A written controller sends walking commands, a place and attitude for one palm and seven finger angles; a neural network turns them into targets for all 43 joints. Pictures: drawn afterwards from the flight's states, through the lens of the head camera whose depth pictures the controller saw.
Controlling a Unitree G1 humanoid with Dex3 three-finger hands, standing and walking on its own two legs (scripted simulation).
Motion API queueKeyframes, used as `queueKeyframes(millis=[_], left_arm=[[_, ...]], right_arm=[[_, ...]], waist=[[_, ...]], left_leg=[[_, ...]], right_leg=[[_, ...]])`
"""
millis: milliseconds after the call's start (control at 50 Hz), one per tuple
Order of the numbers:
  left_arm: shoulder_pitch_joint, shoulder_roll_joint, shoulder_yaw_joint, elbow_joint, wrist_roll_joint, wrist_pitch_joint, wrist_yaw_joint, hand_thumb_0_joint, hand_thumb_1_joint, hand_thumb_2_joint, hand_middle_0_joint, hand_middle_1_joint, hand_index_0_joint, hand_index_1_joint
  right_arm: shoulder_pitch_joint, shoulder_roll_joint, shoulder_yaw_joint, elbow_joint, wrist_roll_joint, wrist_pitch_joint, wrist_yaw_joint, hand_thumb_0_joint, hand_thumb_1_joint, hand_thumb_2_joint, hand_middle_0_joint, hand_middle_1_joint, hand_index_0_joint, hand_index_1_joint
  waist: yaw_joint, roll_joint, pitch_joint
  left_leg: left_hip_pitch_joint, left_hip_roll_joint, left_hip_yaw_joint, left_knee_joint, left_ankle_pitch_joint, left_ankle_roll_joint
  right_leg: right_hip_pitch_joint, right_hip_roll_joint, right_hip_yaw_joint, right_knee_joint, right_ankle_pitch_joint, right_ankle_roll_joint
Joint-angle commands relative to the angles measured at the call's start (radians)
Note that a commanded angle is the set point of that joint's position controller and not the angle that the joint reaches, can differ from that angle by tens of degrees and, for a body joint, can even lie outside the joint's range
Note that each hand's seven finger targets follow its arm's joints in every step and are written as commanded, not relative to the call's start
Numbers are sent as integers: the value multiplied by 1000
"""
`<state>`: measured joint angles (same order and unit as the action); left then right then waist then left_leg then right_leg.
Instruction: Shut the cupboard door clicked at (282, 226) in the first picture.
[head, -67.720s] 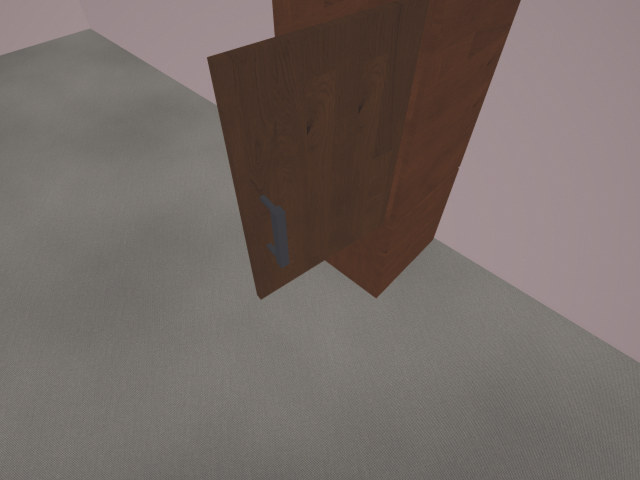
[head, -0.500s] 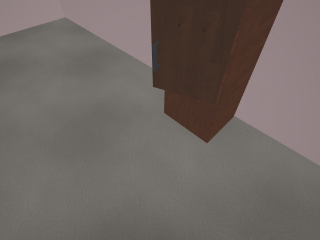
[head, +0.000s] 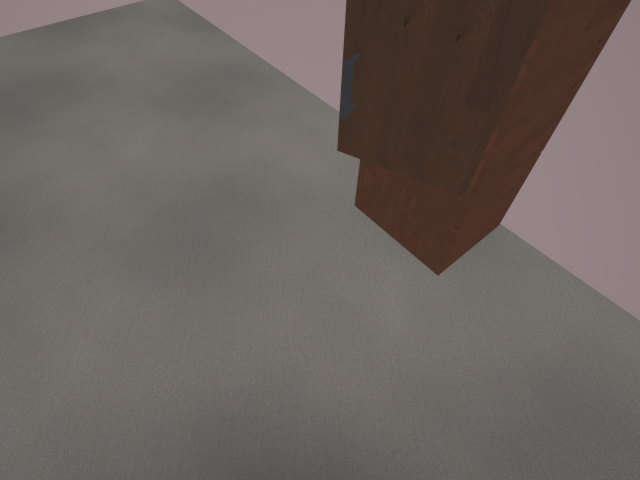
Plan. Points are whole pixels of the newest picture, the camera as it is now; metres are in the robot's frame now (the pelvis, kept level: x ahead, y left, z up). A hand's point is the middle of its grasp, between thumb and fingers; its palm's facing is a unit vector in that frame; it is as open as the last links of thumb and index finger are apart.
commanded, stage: walk to a spot facing it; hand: left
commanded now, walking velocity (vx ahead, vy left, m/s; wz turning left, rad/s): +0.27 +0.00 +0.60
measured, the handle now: (350, 87) +1.05 -0.04 -0.09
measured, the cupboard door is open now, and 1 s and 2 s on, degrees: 21 21 21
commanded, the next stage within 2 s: none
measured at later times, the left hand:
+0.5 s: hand (189, 450) +0.18 +0.19 -0.14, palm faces +0.27 -0.92 -0.27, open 7.4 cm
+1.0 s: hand out of the picture +0.09 +0.19 -0.18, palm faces +0.65 -0.70 -0.28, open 7.4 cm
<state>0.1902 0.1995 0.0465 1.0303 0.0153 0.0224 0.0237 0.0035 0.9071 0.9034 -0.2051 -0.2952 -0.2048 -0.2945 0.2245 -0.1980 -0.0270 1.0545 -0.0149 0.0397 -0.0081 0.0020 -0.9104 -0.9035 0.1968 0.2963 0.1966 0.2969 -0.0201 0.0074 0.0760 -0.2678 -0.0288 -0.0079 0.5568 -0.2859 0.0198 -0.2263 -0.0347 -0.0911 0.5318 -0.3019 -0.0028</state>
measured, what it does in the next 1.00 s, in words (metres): walks ahead, turning left: right foot, then left foot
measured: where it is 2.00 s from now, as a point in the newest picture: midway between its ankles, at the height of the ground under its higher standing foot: (298, 410)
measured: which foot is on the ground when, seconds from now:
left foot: down 0.00-0.44, up 0.46-0.86, down 0.88-1.00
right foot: down 0.00-0.08, up 0.10-0.42, down 0.44-0.88, up 0.90-1.00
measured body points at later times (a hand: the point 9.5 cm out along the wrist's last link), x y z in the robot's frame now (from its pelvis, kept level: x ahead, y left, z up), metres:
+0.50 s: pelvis +0.10 -0.04 +0.00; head +0.15 -0.05 +0.44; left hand +0.16 +0.24 -0.12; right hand +0.13 -0.30 -0.16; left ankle +0.00 +0.09 -0.70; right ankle +0.15 -0.15 -0.74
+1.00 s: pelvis +0.25 +0.04 -0.02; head +0.30 +0.09 +0.43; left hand +0.06 +0.23 -0.16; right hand +0.54 -0.04 -0.14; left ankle +0.24 +0.14 -0.73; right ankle +0.27 -0.12 -0.65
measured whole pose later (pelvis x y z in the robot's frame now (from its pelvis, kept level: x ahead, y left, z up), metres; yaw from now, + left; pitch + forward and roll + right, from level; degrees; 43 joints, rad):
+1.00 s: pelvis +0.25 +0.04 -0.02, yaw +38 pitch +0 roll +0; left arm 0.33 0.24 0.07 0.95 0.01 0.03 0.02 0.01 0.91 0.90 -0.20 -0.29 -0.20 -0.29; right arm 0.04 -0.26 -0.02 0.82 -0.02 -0.02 0.01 0.00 -0.91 -0.90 0.20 0.30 0.20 0.30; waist 0.05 -0.02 0.16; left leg -0.41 -0.03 0.07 0.66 -0.25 0.06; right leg -0.44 -0.12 -0.04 1.23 -0.50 0.08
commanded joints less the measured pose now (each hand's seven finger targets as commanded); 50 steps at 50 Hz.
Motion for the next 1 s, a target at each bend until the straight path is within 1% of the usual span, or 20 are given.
queueKeyframes(millis=[0,20,60,80,140,280,340,380,400,420,460,520,560,700,780,820,860,880,920,980], left_arm=[[7,184,57,-100,11,-8,10,0,900,900,-200,-300,-200,-300],[-7,179,59,-113,13,-3,5,0,900,900,-200,-300,-200,-300],[-66,133,51,-159,11,2,-10,0,900,900,-200,-300,-200,-300],[-114,129,48,-184,22,-3,-13,0,900,900,-200,-300,-200,-300],[-92,118,49,-186,18,-33,-28,0,900,900,-200,-300,-200,-300],[-164,99,39,-249,14,-43,-42,0,900,900,-200,-300,-200,-300],[-130,103,40,-253,10,-41,-44,0,900,900,-200,-300,-200,-300],[18,134,55,-207,9,-48,-36,0,900,900,-200,-300,-200,-300],[115,216,74,-183,14,-58,-22,0,900,900,-200,-300,-200,-300],[185,309,91,-177,25,-56,-9,0,900,900,-200,-300,-200,-300],[139,255,85,-182,13,-50,-3,0,900,900,-200,-300,-200,-300],[40,138,51,-182,10,-74,-12,0,900,900,-200,-300,-200,-300],[87,121,47,-158,11,-89,-12,0,900,900,-200,-300,-200,-300],[232,126,38,-97,12,-103,-2,0,900,900,-200,-300,-200,-300],[215,197,49,-115,9,-98,-1,0,900,900,-200,-300,-200,-300],[193,222,55,-135,-2,-88,-3,0,900,900,-200,-300,-200,-300],[176,137,34,-216,-13,-78,-10,0,900,900,-200,-300,-200,-300],[121,144,41,-249,-9,-71,1,0,900,900,-200,-300,-200,-300],[122,119,40,-216,-1,-38,7,0,900,900,-200,-300,-200,-300],[170,113,51,-194,8,-5,-10,0,900,900,-200,-300,-200,-300]], right_arm=[[66,-94,-33,-88,-9,-9,3,0,-900,-900,200,300,200,300],[84,-114,-37,-94,-15,-12,7,0,-900,-900,200,300,200,300],[181,-210,-59,-95,-36,-23,2,0,-900,-900,200,300,200,300],[232,-225,-61,-87,-31,-28,-8,0,-900,-900,200,300,200,300],[173,-197,-50,-113,-20,-54,-20,0,-900,-900,200,300,200,300],[192,-202,-58,-107,-18,-63,-20,0,-900,-900,200,300,200,300],[151,-208,-66,-117,-20,-57,-15,0,-900,-900,200,300,200,300],[93,-192,-68,-131,-10,-56,-12,0,-900,-900,200,300,200,300],[93,-140,-59,-147,1,-59,-6,0,-900,-900,200,300,200,300],[102,-87,-50,-181,3,-66,-6,0,-900,-900,200,300,200,300],[64,-103,-62,-193,-19,-57,6,0,-900,-900,200,300,200,300],[31,-82,-55,-164,-22,-42,37,0,-900,-900,200,300,200,300],[16,-63,-51,-167,-13,-35,47,0,-900,-900,200,300,200,300],[-198,-41,-20,-246,-11,-34,69,0,-900,-900,200,300,200,300],[-124,-89,-22,-245,-15,-43,57,0,-900,-900,200,300,200,300],[72,-177,-44,-202,-23,-44,45,0,-900,-900,200,300,200,300],[238,-380,-82,-192,-13,-46,26,0,-900,-900,200,300,200,300],[210,-373,-78,-198,-4,-48,17,0,-900,-900,200,300,200,300],[46,-287,-59,-240,-3,-54,-7,0,-900,-900,200,300,200,300],[-96,-233,-41,-266,-11,-50,-5,0,-900,-900,200,300,200,300]], waist=[[-8,-120,-78],[-19,-41,-58],[-75,303,27],[-86,253,28],[-30,88,-33],[-46,140,-73],[-17,168,-76],[63,103,-111],[108,-78,-141],[133,-330,-180],[69,-210,-72],[7,-158,8],[5,-178,-7],[49,-157,3],[-8,-177,-78],[-111,-117,-212],[-146,144,-407],[-137,2,-299],[-67,138,-223],[19,102,-164]], left_leg=[[-12,74,-6,30,-31,-18],[17,91,-66,-46,-55,4],[64,291,-591,-350,-325,127],[118,320,-694,-395,-315,168],[160,256,-540,-324,-74,171],[180,189,-479,-289,-14,179],[50,153,-463,-255,-28,153],[-188,86,-389,-134,-64,101],[-414,18,-280,38,-224,49],[-526,-78,-75,367,-351,-10],[-529,31,-81,641,-269,-9],[-440,106,-32,643,-33,-38],[-430,102,11,590,9,-49],[-423,77,116,275,60,-24],[-165,-12,191,96,50,22],[226,15,150,-30,236,62],[561,508,-455,-37,955,314],[462,505,-387,-47,983,307],[233,404,-312,-132,666,225],[31,270,-190,-174,429,164]], right_leg=[[-20,-265,141,-123,-62,-101],[-87,-219,95,-69,-213,-67],[-333,12,-21,331,-283,28],[-427,10,77,486,-241,21],[-443,-18,138,549,-84,39],[-376,17,97,310,-66,69],[-174,55,71,133,-39,70],[203,55,85,-68,46,59],[449,-127,275,-186,-123,15],[485,-426,645,-343,-403,-87],[237,-455,669,-391,-548,-140],[72,-296,235,-347,-107,-91],[129,-263,98,-311,195,-83],[294,-270,-69,-234,727,-62],[301,-298,-120,-22,1052,-50],[105,-277,-152,316,833,1],[-358,-58,-27,868,-361,63],[-414,-78,71,865,-295,70],[-384,-116,109,803,-227,86],[-264,-93,87,632,-125,94]])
